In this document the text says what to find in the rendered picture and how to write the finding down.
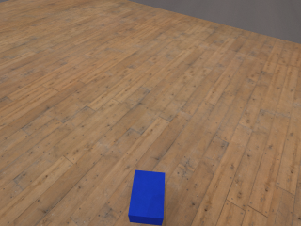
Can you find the carton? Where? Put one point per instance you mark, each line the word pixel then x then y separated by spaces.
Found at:
pixel 147 198

